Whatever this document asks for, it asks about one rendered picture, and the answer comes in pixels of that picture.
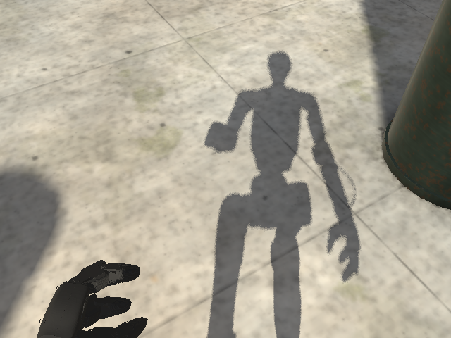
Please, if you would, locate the robot left hand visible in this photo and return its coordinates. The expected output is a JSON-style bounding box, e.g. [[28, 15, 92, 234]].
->
[[37, 260, 148, 338]]

